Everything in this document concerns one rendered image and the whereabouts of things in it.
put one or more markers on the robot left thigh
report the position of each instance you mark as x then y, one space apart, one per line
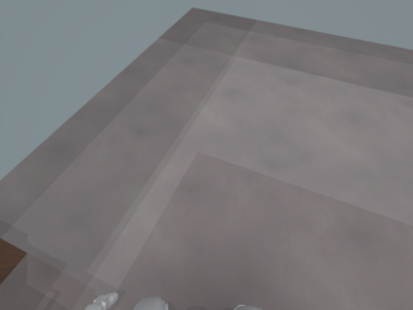
151 303

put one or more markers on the cabinet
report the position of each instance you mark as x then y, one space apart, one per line
10 256

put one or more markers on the robot left hand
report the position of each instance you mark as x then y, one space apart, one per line
103 302

